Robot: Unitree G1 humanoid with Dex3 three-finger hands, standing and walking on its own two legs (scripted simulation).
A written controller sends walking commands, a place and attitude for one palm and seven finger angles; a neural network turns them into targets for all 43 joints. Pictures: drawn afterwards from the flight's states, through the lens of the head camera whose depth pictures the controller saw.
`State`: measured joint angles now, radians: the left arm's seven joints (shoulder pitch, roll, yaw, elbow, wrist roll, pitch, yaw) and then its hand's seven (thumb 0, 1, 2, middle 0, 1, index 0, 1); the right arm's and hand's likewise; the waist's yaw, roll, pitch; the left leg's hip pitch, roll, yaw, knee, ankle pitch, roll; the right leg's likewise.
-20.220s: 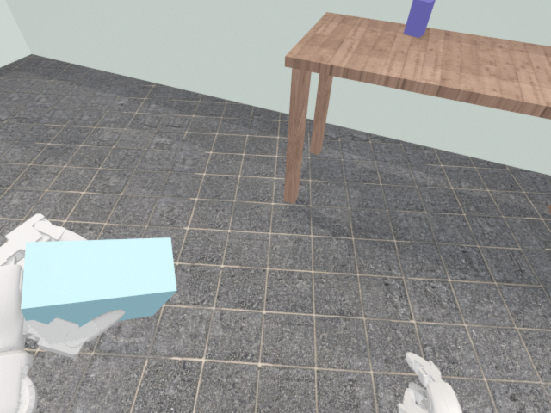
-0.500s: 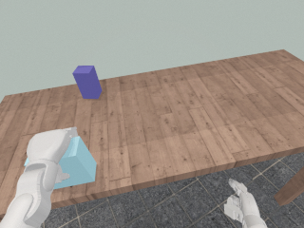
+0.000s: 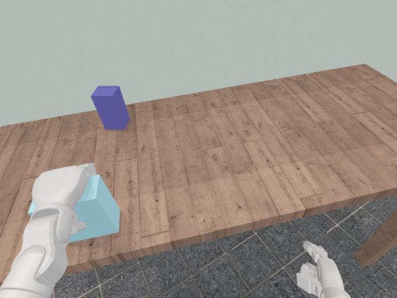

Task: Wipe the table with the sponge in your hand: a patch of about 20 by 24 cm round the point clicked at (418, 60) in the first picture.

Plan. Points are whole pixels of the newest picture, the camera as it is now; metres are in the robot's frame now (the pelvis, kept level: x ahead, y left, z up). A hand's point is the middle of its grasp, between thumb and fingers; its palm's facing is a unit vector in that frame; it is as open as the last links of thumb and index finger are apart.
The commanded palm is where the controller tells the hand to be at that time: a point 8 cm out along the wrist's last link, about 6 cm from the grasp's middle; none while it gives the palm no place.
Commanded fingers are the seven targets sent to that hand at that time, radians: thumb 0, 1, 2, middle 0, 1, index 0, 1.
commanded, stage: wipe forward along the first lane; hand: left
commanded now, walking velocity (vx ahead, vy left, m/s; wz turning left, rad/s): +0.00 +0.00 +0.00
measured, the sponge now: (84, 216) +0.25 +0.30 +0.03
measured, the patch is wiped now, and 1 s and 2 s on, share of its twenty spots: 0.15 0.35 0.55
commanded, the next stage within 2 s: slide across to the middle lane in 1.48 s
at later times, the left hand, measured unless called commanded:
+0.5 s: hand (81, 178) +0.31 +0.32 +0.08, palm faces -0.05 -0.01 -1.00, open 9.9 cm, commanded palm +0.29 +0.31 +0.11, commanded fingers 0.00 0.10 1.30 -1.20 -1.60 -1.20 -1.60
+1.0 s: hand (83, 162) +0.35 +0.34 +0.08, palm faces -0.10 +0.00 -1.00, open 9.9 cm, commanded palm +0.34 +0.33 +0.11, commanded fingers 0.00 0.10 1.30 -1.20 -1.60 -1.20 -1.60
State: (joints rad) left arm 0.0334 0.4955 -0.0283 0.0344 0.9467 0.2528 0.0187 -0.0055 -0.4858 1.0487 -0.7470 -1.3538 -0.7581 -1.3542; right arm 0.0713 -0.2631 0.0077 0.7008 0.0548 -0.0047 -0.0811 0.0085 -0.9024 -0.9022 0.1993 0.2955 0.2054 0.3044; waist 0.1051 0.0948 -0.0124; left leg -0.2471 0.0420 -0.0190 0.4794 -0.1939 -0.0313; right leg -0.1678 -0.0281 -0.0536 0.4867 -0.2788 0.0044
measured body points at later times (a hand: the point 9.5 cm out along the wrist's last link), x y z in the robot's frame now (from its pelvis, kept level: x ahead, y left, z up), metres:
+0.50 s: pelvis +0.00 +0.00 +0.00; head +0.00 -0.03 +0.44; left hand +0.31 +0.31 +0.13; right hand +0.18 -0.25 -0.12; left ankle +0.04 +0.14 -0.74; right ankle -0.01 -0.12 -0.74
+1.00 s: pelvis +0.00 +0.01 -0.01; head +0.01 -0.02 +0.44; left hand +0.35 +0.33 +0.13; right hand +0.14 -0.26 -0.13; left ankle +0.04 +0.14 -0.74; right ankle -0.01 -0.12 -0.74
